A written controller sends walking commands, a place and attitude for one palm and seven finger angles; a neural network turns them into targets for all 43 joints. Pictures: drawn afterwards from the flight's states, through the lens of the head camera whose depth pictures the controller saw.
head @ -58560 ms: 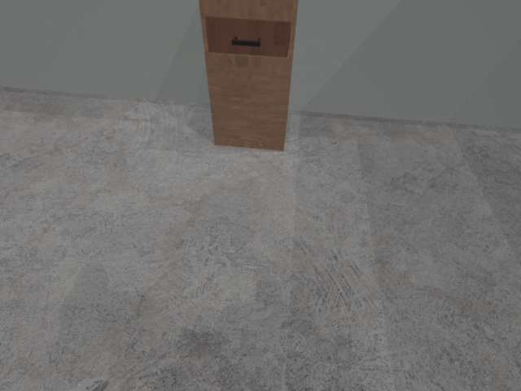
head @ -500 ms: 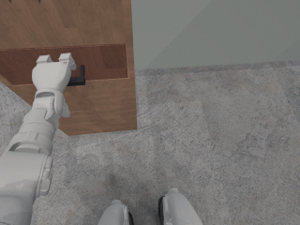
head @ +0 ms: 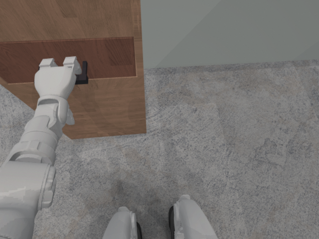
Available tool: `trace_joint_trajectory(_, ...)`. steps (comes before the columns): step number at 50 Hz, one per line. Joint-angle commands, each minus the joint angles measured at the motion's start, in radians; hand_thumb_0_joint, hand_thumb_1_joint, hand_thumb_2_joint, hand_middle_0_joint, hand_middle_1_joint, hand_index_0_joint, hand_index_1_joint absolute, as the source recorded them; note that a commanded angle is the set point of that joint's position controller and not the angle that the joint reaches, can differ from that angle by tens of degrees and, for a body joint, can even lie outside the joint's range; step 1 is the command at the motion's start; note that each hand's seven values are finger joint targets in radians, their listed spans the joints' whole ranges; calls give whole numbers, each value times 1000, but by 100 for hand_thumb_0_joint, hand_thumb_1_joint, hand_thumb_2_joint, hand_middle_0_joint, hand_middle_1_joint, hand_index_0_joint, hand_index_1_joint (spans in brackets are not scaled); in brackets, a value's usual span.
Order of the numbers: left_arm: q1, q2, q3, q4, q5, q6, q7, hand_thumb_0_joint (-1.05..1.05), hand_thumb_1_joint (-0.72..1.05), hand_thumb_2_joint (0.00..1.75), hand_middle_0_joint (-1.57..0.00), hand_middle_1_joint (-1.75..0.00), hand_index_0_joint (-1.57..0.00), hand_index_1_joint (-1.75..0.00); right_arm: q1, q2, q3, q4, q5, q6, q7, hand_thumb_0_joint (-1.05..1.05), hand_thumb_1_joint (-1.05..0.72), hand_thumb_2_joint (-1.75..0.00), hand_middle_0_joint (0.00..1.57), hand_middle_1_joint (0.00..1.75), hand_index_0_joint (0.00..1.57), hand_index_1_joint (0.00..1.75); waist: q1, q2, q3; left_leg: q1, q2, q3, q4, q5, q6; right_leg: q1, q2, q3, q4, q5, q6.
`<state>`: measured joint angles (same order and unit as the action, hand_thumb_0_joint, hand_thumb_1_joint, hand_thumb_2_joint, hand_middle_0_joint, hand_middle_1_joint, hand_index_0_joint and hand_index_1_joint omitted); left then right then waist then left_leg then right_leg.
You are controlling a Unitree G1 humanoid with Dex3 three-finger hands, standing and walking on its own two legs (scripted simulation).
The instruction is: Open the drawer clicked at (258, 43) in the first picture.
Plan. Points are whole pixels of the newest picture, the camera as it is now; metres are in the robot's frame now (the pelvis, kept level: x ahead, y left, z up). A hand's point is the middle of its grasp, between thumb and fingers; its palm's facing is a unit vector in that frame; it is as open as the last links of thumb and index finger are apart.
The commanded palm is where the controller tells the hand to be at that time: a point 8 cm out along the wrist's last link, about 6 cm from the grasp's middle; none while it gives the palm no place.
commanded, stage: lower the fingers behind the handle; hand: left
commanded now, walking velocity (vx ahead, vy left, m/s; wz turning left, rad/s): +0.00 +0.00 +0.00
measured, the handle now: (62, 73) +0.55 +0.22 -0.01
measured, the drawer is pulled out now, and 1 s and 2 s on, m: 0.00 0.00 0.02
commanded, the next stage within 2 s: close the thumb around the handle in 0.70 s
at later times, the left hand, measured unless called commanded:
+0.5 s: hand (69, 94) +0.50 +0.21 -0.04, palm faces -0.06 -0.02 -1.00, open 13.8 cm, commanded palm +0.49 +0.21 +0.01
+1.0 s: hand (66, 95) +0.50 +0.22 -0.04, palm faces -0.06 -0.03 -1.00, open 12.8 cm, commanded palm +0.49 +0.21 +0.01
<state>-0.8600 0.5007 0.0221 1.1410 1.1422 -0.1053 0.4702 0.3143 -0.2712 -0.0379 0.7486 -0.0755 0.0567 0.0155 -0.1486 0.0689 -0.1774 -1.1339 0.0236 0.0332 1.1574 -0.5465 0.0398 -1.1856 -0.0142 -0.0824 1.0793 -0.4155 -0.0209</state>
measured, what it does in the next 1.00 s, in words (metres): stands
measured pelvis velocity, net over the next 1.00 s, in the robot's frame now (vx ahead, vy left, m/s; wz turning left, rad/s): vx -0.02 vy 0.00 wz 0.00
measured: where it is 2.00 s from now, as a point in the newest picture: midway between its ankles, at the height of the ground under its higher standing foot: outside the picture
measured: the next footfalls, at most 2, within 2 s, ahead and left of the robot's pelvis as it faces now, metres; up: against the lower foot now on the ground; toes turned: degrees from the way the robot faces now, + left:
none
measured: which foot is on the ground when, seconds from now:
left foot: down 0.00-1.00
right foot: down 0.00-1.00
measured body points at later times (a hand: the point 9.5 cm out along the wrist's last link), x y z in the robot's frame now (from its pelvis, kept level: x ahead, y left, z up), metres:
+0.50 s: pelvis -0.01 -0.01 -0.02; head +0.16 -0.01 +0.40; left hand +0.50 +0.21 +0.01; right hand -0.01 -0.28 -0.15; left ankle -0.02 +0.09 -0.64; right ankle +0.04 -0.11 -0.64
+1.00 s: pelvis -0.02 +0.00 -0.02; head +0.15 +0.00 +0.40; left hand +0.50 +0.22 +0.02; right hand -0.02 -0.28 -0.14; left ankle -0.02 +0.09 -0.64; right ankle +0.04 -0.11 -0.64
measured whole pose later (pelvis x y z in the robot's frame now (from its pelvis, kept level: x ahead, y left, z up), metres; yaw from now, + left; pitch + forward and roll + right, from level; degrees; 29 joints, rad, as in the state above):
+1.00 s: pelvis -0.02 +0.00 -0.02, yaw +0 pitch +31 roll -3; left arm -0.89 0.54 0.02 1.13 1.12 -0.11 0.42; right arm 0.31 -0.27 -0.02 0.74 -0.06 0.03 0.01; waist -0.16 0.07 -0.18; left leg -1.23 0.03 0.03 1.24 -0.56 0.04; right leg -1.27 -0.01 -0.09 1.15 -0.42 -0.03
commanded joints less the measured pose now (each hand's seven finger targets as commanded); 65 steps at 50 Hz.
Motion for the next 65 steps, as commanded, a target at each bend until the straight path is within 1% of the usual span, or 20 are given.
trace_joint_trajectory(1, -435, 242, 47, -212, -17, 30, 46, 0, -50, 30, -30, -120, -30, -120, 192, -165, -61, -29, 3, -5, -4, 0, -90, -90, 20, 30, 20, 30, -29, 95, -595, 373, -30, -84, -98, 537, -13, 332, 55, 36, -80, 354, -13)
trace_joint_trajectory(5, -424, 247, 39, -183, -23, 47, 24, 0, -50, 30, -30, -120, -30, -120, 184, -167, -54, -22, 6, -4, -7, 0, -90, -90, 20, 30, 20, 30, -38, 80, -565, 344, -31, -81, -91, 509, -7, 328, 55, 38, -81, 348, -11)
trace_joint_trajectory(6, -436, 279, 57, -189, -20, 45, 20, 0, -50, 30, -30, -120, -30, -120, 181, -170, -50, -21, 7, -5, -12, 0, -90, -90, 20, 30, 20, 30, -37, 62, -554, 322, -29, -80, -89, 487, -4, 331, 54, 39, -78, 339, -10)
trace_joint_trajectory(10, -419, 244, 30, -165, -19, 36, 6, 0, -50, 30, -30, -120, -30, -120, 176, -166, -45, -25, 6, -12, -14, 0, -90, -90, 20, 30, 20, 30, -41, 72, -516, 291, -30, -78, -79, 459, -1, 298, 54, 37, -67, 314, -12)
trace_joint_trajectory(17, -354, 284, 72, -171, -21, 11, -2, 0, -50, 30, -30, -120, -30, -120, 164, -163, -40, -42, 6, -15, -12, 0, -90, -90, 20, 30, 20, 30, -14, 40, -536, 216, -33, -67, -49, 442, 4, 327, 54, 47, -31, 337, -14)
trace_joint_trajectory(18, -382, 265, 49, -189, -19, 9, 2, 0, -50, 30, -30, -120, -30, -120, 169, -161, -42, -46, 8, -17, -13, 0, -90, -90, 20, 30, 20, 30, -29, 59, -539, 214, -33, -63, -47, 433, 6, 325, 53, 50, -36, 336, -11)
trace_joint_trajectory(21, -364, 314, 86, -193, -21, 13, 10, 0, -50, 30, -30, -120, -30, -120, 171, -165, -42, -44, 9, -17, -10, 0, -90, -90, 20, 30, 20, 30, -11, 57, -566, 196, -36, -58, -43, 426, 6, 360, 53, 55, -29, 344, -11)
trace_joint_trajectory(23, -388, 282, 60, -198, -22, 18, 11, 0, -50, 30, -30, -120, -30, -120, 175, -164, -44, -41, 12, -17, -9, 0, -90, -90, 20, 30, 20, 30, -25, 69, -568, 220, -33, -69, -45, 432, 2, 323, 52, 46, -27, 325, -10)
trace_joint_trajectory(26, -384, 300, 69, -176, -28, 32, 9, 0, -50, 30, -30, -120, -30, -120, 176, -168, -42, -38, 16, -18, -10, 0, -90, -90, 20, 30, 20, 30, -24, 37, -543, 192, -34, -63, -49, 396, 6, 337, 54, 49, -39, 306, -8)
trace_joint_trajectory(27, -409, 279, 53, -170, -30, 34, 5, 0, -50, 30, -30, -120, -30, -120, 177, -167, -43, -36, 16, -20, -11, 0, -90, -90, 20, 30, 20, 30, -41, 25, -545, 198, -33, -71, -49, 394, 7, 320, 55, 46, -36, 298, -8)
trace_joint_trajectory(29, -437, 308, 60, -175, -29, 38, 0, 0, -50, 30, -30, -120, -30, -120, 186, -171, -42, -32, 18, -21, -14, 0, -90, -90, 20, 30, 20, 30, -43, 37, -542, 189, -34, -67, -50, 375, 9, 324, 52, 48, -42, 285, -6)
trace_joint_trajectory(36, -403, 335, 77, -194, -34, 18, -34, 0, -50, 30, -30, -120, -30, -120, 183, -170, -37, -41, 17, -24, -20, 0, -90, -90, 20, 30, 20, 30, -23, 64, -569, 203, -35, -64, -51, 392, 9, 347, 52, 53, -41, 308, -8)
trace_joint_trajectory(40, -390, 283, 39, -170, -28, 6, -37, 0, -50, 30, -30, -120, -30, -120, 177, -166, -36, -41, 21, -28, -20, 0, -90, -90, 20, 30, 20, 30, -35, 67, -492, 194, -31, -69, -57, 358, 6, 282, 53, 44, -47, 253, -10)
trace_joint_trajectory(43, -422, 300, 55, -200, -24, -10, -24, 0, -33, 37, -31, -122, -31, -122, 188, -171, -41, -41, 17, -32, -22, 0, -90, -90, 20, 30, 20, 30, -35, 75, -539, 233, -28, -84, -54, 381, 2, 262, 53, 38, -36, 247, -12)
trace_joint_trajectory(47, -426, 268, 45, -191, -30, -9, -9, 0, -11, 47, -33, -124, -33, -124, 188, -168, -46, -35, 15, -34, -16, 0, -90, -90, 20, 30, 20, 30, -40, 77, -532, 248, -27, -88, -53, 393, -1, 240, 54, 33, -36, 240, -12)
trace_joint_trajectory(50, -419, 296, 64, -200, -26, -3, 1, 0, 6, 54, -34, -126, -34, -126, 191, -174, -45, -33, 13, -30, -14, 0, -90, -90, 20, 30, 20, 30, -26, 94, -557, 271, -26, -94, -58, 418, -7, 250, 54, 29, -32, 253, -15)
trace_joint_trajectory(52, -421, 255, 43, -193, -26, 7, 4, 0, 17, 59, -35, -127, -35, -127, 190, -169, -48, -32, 14, -29, -10, 0, -90, -90, 20, 30, 20, 30, -34, 92, -560, 294, -24, -102, -59, 441, -11, 233, 55, 24, -30, 256, -15)
trace_joint_trajectory(61, -416, 292, 48, -147, -26, 38, -3, 0, 68, 80, -38, -133, -38, -133, 182, -174, -35, -33, 17, -22, -14, 0, -90, -90, 20, 30, 20, 30, -36, 42, -499, 207, -31, -80, -71, 358, 2, 286, 55, 35, -51, 237, -12)
trace_joint_trajectory(63, -425, 256, 23, -150, -28, 34, -8, 0, 79, 85, -39, -134, -39, -134, 186, -171, -38, -33, 17, -25, -12, 0, -90, -90, 20, 30, 20, 30, -43, 80, -505, 244, -29, -89, -73, 375, -2, 251, 55, 30, -48, 231, -14)
trace_joint_trajectory(65, -416, 287, 45, -152, -29, 30, -14, 0, 90, 90, -40, -135, -40, -135, 185, -173, -36, -35, 17, -25, -14, 0, -90, -90, 20, 30, 20, 30, -35, 68, -510, 238, -28, -86, -68, 381, -1, 266, 56, 33, -47, 239, -13)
